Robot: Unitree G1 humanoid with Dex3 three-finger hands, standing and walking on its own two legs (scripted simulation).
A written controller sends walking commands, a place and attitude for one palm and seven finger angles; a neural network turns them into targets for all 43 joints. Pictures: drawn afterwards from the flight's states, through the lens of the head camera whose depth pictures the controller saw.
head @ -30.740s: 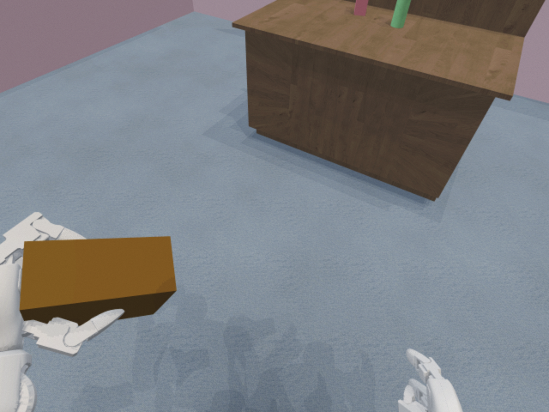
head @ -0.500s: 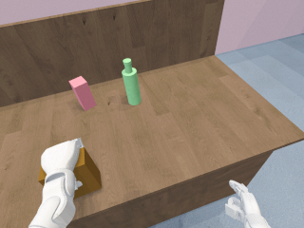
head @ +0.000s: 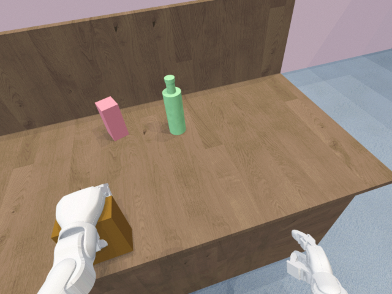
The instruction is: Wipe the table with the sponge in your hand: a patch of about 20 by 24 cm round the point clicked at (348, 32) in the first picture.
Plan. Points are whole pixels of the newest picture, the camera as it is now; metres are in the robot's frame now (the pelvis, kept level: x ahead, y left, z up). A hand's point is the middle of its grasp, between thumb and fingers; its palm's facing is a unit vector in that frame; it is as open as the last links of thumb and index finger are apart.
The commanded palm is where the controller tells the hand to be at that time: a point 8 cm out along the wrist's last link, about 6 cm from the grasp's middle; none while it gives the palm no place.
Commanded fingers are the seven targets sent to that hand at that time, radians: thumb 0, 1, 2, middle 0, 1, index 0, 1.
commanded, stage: move the sponge above the wiping area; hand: left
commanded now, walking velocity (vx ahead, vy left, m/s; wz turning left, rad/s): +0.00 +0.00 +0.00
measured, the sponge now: (101, 238) +0.22 +0.27 -0.04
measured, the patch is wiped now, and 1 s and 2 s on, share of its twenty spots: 0.00 0.00 0.00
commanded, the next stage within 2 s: none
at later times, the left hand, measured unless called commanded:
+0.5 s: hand (102, 216) +0.24 +0.25 +0.02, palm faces -0.06 -0.14 -0.99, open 9.9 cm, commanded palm +0.22 +0.26 +0.10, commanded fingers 0.00 0.10 1.30 -1.20 -1.60 -1.20 -1.60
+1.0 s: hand (94, 211) +0.25 +0.26 +0.04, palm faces +0.01 -0.11 -0.99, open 9.9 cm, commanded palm +0.21 +0.26 +0.10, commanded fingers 0.00 0.10 1.30 -1.20 -1.60 -1.20 -1.60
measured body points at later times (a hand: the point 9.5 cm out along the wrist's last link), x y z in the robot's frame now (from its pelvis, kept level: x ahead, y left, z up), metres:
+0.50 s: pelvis +0.00 +0.00 +0.00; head -0.01 -0.03 +0.45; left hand +0.24 +0.26 +0.08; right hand +0.23 -0.20 -0.09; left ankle +0.01 +0.11 -0.74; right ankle +0.00 -0.09 -0.74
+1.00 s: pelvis +0.00 +0.01 +0.00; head +0.00 -0.03 +0.45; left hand +0.24 +0.27 +0.09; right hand +0.24 -0.20 -0.09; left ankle +0.01 +0.11 -0.74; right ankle +0.00 -0.09 -0.74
